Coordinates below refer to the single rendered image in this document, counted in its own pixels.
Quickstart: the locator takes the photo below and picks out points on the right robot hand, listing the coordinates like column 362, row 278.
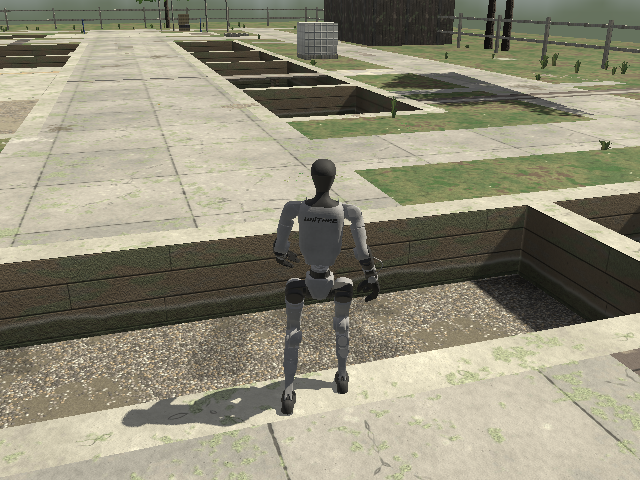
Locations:
column 368, row 286

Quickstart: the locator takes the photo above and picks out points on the left robot foot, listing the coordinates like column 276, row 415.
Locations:
column 287, row 405

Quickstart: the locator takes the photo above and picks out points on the left robot upper arm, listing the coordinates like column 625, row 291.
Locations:
column 289, row 212

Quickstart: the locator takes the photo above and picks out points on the right robot upper arm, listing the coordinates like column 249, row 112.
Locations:
column 354, row 214

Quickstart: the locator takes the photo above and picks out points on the robot right shin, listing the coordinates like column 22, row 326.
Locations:
column 342, row 350

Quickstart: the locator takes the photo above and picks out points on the left robot forearm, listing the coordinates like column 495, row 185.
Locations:
column 279, row 255

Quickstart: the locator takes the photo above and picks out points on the left robot hand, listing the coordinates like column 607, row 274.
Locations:
column 291, row 256

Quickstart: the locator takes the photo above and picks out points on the right robot forearm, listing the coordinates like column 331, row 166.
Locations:
column 368, row 268

